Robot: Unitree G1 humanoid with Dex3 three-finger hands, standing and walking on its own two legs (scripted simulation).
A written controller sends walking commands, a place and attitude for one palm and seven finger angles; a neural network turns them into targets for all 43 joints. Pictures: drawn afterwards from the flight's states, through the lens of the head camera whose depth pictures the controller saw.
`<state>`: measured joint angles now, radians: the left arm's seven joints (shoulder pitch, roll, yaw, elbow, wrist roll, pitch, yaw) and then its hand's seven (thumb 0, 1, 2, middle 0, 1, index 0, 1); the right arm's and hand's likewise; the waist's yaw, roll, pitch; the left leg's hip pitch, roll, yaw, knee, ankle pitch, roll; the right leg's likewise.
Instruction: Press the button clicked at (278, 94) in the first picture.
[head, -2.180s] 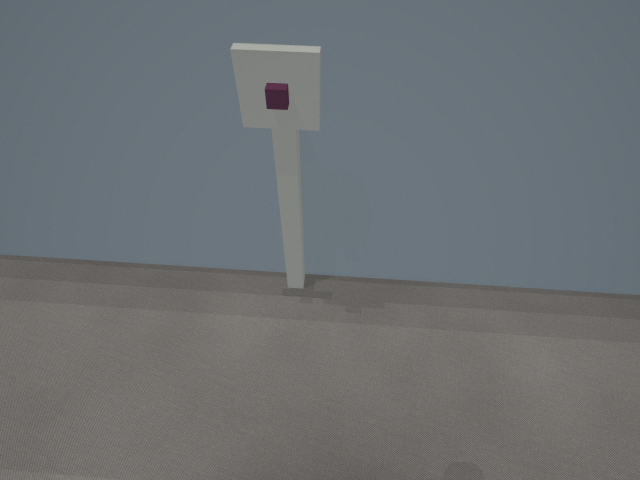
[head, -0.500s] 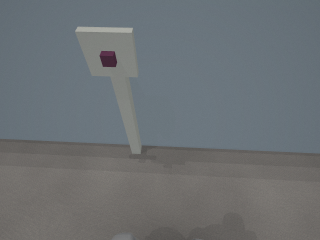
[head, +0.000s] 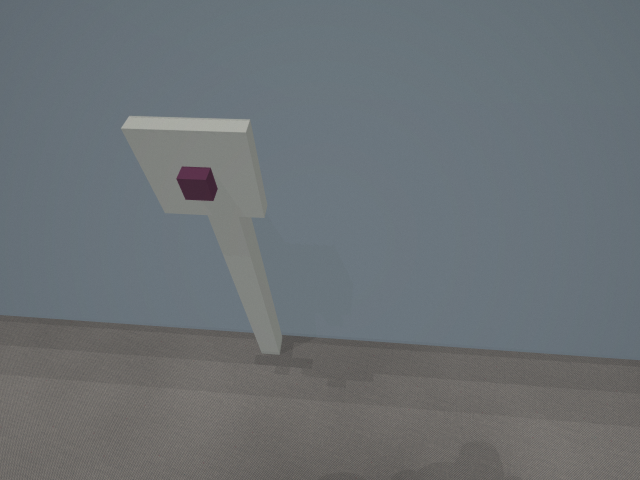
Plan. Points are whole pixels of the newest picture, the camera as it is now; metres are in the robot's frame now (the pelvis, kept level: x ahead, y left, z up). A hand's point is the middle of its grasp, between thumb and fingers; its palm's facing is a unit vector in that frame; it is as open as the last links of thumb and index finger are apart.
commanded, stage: come to a stop and stand still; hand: left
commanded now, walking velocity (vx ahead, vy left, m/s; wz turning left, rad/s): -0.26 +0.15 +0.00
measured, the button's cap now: (198, 182) +0.51 +0.23 +0.05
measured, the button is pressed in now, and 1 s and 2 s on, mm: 0 0 0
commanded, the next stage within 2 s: look again from close up in 0.78 s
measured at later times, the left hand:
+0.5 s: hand out of the picture +0.05 +0.21 -0.16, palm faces +0.02 -0.97 -0.23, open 7.4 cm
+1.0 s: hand out of the picture -0.01 +0.17 -0.17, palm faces -0.03 -0.99 -0.17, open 7.4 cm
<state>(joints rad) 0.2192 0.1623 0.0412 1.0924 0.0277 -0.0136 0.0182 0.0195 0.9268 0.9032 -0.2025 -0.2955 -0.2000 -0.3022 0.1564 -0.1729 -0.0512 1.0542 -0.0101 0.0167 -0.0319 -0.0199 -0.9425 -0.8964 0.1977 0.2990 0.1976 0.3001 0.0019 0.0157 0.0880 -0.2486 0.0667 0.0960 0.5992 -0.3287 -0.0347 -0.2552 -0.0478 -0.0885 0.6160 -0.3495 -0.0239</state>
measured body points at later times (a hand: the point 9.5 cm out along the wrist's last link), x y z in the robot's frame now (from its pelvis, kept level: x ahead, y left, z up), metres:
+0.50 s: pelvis -0.02 +0.02 +0.01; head +0.03 +0.02 +0.46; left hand +0.04 +0.26 -0.14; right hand +0.03 -0.22 -0.15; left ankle +0.00 +0.13 -0.73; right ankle -0.06 -0.11 -0.70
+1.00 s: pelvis -0.01 +0.01 +0.00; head +0.02 +0.01 +0.45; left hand -0.01 +0.22 -0.16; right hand -0.04 -0.21 -0.16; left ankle +0.00 +0.13 -0.73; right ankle -0.05 -0.11 -0.73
